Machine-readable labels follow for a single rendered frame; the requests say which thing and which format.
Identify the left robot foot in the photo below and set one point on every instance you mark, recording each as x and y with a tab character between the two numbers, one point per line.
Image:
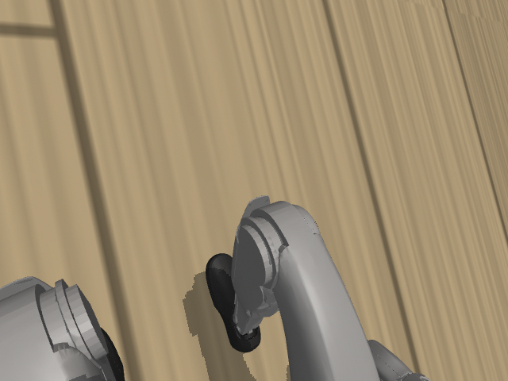
114	359

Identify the right robot hand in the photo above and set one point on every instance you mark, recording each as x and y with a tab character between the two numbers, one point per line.
389	366

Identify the right robot foot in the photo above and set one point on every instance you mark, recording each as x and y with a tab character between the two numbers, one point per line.
218	277

